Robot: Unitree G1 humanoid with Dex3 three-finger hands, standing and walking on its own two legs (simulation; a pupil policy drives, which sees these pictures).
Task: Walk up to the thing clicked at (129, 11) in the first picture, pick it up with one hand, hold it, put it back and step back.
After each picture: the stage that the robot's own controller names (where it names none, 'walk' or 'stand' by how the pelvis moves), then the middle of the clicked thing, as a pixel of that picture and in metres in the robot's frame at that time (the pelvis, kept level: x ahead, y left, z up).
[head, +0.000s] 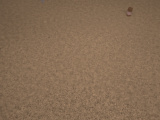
stand; (129, 11) +2.05 -0.69 -0.72
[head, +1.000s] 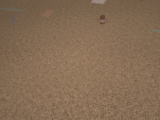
walk; (102, 19) +1.98 -0.17 -0.69
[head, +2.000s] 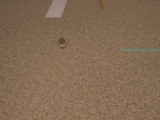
walk; (62, 43) +1.35 +0.28 -0.71
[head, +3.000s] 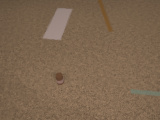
walk; (59, 78) +0.84 +0.27 -0.72
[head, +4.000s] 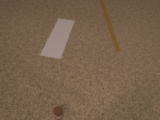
walk; (58, 113) +0.51 +0.18 -0.69
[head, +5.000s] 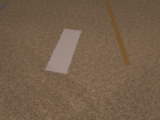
stand; out of the picture +0.35 +0.16 -0.71
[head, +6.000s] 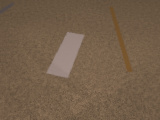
stand; out of the picture +0.32 +0.15 -0.72
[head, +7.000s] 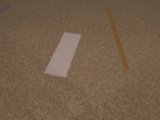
stand; out of the picture +0.34 +0.16 -0.73
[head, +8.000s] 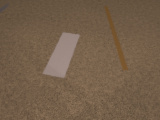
stand; out of the picture +0.33 +0.17 -0.73
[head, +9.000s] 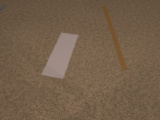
stand; out of the picture +0.31 +0.18 -0.73
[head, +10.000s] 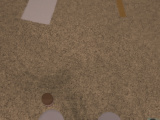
go down; (48, 100) +0.36 +0.18 -0.53
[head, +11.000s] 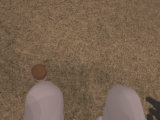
go down; (40, 74) +0.40 +0.21 -0.32
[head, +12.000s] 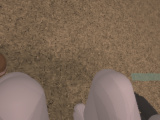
close in; out of the picture +0.38 +0.25 -0.24
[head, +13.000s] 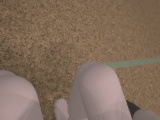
close; out of the picture +0.38 +0.26 -0.21
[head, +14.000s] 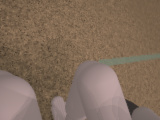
close; out of the picture +0.37 +0.27 -0.22
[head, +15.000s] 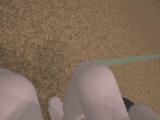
lift; out of the picture +0.34 +0.25 -0.22
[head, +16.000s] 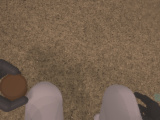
lift; (15, 90) +0.28 +0.24 -0.06
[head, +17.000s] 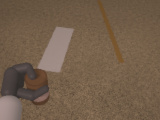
hold; (38, 87) +0.33 +0.16 +0.04
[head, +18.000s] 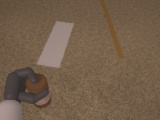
hold; (39, 91) +0.32 +0.16 +0.00
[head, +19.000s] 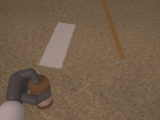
hold; (41, 93) +0.32 +0.16 +0.00
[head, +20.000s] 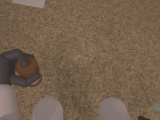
crouch; (30, 72) +0.38 +0.19 -0.08
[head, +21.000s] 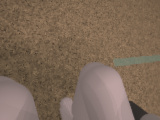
lower; out of the picture +0.38 +0.28 -0.22
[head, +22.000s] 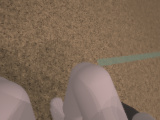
lower; out of the picture +0.39 +0.28 -0.23
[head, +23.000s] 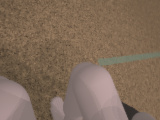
lower; out of the picture +0.38 +0.28 -0.23
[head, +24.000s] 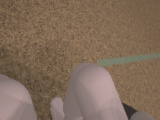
lower; out of the picture +0.38 +0.29 -0.23
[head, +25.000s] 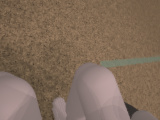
loosen; out of the picture +0.37 +0.28 -0.23
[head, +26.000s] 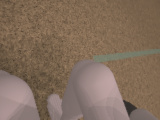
withdraw; out of the picture +0.36 +0.26 -0.22
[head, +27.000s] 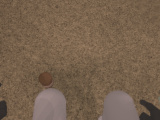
walk; (46, 80) +0.40 +0.20 -0.41
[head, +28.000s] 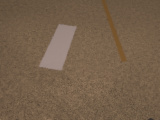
stand; out of the picture +0.32 +0.16 -0.66
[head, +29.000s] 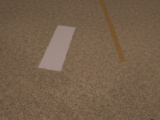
stand; out of the picture +0.33 +0.17 -0.67
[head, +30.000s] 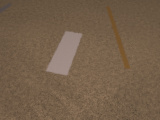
stand; out of the picture +0.34 +0.15 -0.72
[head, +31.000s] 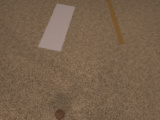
walk; (59, 115) +0.38 +0.12 -0.71
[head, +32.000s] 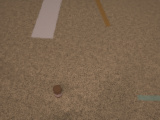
walk; (57, 91) +0.58 +0.19 -0.69
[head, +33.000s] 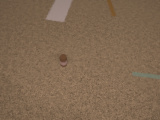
stand; (63, 60) +0.94 +0.19 -0.69
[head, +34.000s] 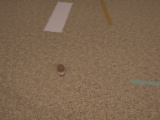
stand; (61, 70) +0.92 +0.22 -0.71
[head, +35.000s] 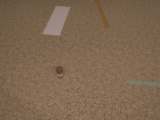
stand; (59, 72) +0.94 +0.23 -0.73
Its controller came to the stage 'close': yes
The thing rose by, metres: 0.71
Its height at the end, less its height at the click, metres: +0.00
